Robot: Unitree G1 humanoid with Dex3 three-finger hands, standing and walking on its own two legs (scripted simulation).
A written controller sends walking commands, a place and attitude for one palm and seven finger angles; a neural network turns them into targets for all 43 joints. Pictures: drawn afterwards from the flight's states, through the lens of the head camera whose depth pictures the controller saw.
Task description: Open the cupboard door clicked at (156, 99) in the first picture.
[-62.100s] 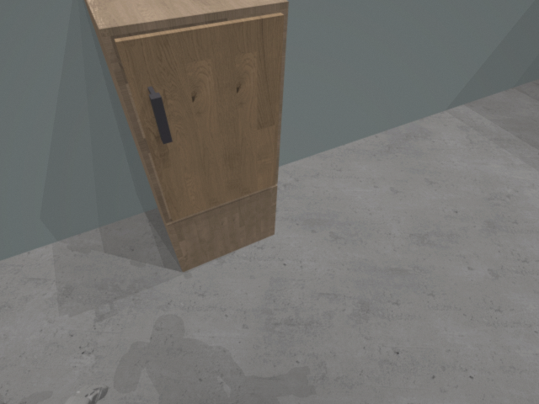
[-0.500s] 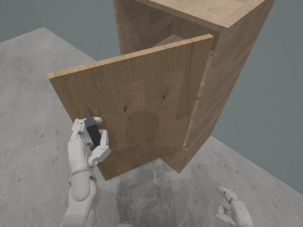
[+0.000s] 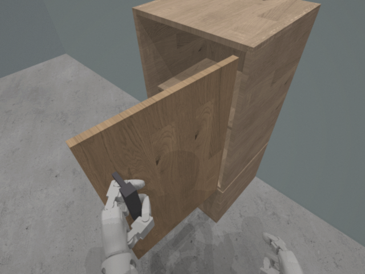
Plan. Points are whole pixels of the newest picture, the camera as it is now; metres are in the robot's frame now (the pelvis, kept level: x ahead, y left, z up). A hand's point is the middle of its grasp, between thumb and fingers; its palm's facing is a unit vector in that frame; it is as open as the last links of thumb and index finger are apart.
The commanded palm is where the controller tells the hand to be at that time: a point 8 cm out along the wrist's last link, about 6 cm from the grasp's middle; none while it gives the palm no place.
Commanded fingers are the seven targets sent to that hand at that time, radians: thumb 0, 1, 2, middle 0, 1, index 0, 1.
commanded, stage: open thumb and fingers to let go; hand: left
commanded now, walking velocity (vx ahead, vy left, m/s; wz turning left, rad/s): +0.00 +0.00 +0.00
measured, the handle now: (128, 198) +0.27 +0.12 +0.06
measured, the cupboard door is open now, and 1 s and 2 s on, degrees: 85 81 85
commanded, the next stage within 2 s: slide the hand sideways off the handle in 0.82 s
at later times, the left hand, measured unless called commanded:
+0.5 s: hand (134, 215) +0.23 +0.11 +0.06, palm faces +0.37 -0.93 +0.01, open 12.2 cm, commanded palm +0.18 +0.13 +0.06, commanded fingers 0.00 -0.50 0.30 -0.27 -1.00 -0.27 -1.00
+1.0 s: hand (136, 219) +0.22 +0.10 +0.06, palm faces +0.22 -0.98 -0.02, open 15.7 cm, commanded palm +0.18 +0.13 +0.06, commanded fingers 0.00 -0.50 0.30 -0.15 -0.30 -0.15 -0.30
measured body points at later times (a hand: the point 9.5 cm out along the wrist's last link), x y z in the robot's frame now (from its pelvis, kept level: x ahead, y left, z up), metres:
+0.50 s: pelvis -0.01 +0.01 -0.01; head +0.01 +0.00 +0.44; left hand +0.20 +0.15 +0.07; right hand +0.18 -0.20 -0.09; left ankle +0.03 +0.14 -0.69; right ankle -0.03 -0.07 -0.69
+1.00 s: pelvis -0.02 +0.03 -0.01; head -0.01 +0.02 +0.44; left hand +0.20 +0.15 +0.07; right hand +0.17 -0.17 -0.08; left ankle +0.03 +0.14 -0.69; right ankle -0.03 -0.07 -0.69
